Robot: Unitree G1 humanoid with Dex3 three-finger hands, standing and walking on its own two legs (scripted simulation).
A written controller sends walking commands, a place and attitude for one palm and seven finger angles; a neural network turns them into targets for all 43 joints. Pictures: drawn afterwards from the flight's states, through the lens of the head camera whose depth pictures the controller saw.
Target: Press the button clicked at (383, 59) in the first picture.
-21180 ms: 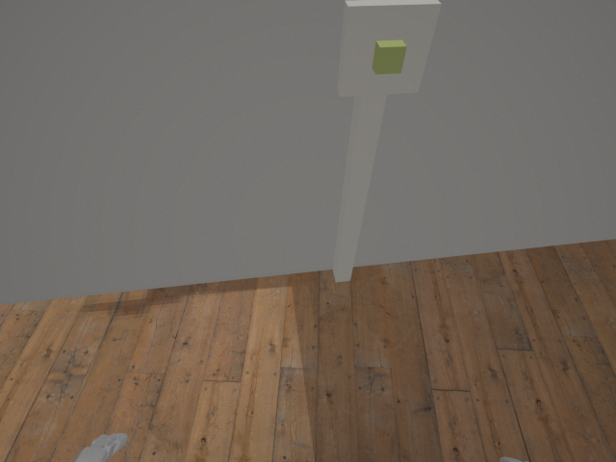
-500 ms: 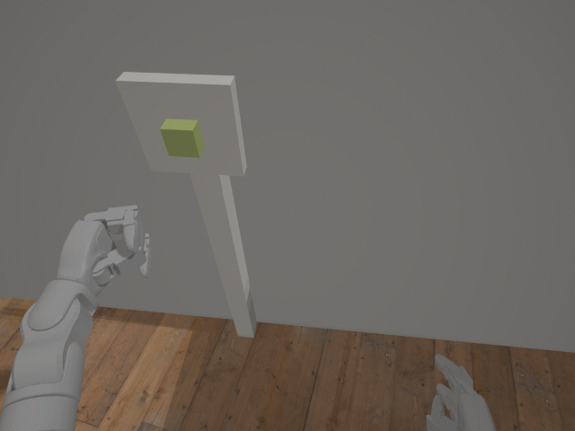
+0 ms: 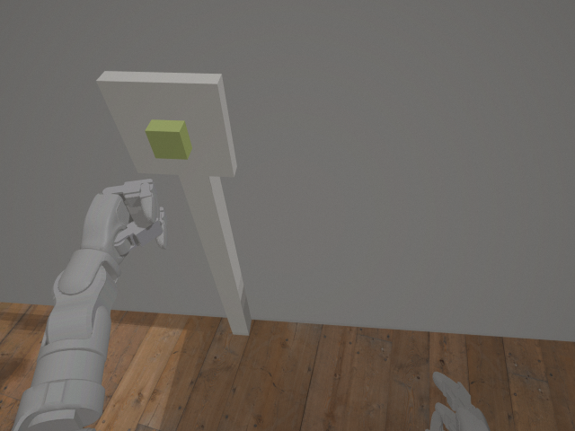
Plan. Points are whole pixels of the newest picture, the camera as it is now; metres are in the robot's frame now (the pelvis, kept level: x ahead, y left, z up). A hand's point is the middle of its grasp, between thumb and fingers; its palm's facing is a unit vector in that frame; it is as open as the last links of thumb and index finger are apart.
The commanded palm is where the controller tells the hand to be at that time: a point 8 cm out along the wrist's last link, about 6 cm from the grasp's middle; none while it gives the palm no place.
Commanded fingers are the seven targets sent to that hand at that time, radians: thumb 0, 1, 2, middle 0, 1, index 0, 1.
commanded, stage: aim a knuckle at the button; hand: left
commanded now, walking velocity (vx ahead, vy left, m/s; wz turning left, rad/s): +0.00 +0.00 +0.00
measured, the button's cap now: (170, 138) +0.51 +0.22 +0.14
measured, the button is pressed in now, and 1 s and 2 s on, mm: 0 0 0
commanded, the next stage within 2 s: press the button with the knuckle in 1.44 s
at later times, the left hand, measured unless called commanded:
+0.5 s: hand (176, 190) +0.42 +0.20 +0.11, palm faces -0.01 -1.00 -0.03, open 3.1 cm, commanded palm +0.39 +0.25 +0.11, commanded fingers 0.00 0.90 0.90 -1.30 -1.50 -1.30 -1.50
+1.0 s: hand (172, 194) +0.42 +0.21 +0.10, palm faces -0.03 -1.00 -0.01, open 3.1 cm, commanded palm +0.39 +0.25 +0.11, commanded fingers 0.00 0.90 0.90 -1.30 -1.50 -1.30 -1.50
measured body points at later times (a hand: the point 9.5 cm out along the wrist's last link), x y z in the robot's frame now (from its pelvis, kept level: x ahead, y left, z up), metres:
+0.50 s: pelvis -0.01 +0.00 -0.01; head +0.04 -0.01 +0.44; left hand +0.42 +0.25 +0.11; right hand +0.05 -0.27 -0.12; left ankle -0.03 +0.12 -0.73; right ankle +0.02 -0.12 -0.73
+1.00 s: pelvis -0.01 +0.01 -0.01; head +0.04 +0.01 +0.44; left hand +0.42 +0.26 +0.10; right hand +0.09 -0.25 -0.12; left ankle -0.03 +0.12 -0.73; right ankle +0.02 -0.12 -0.73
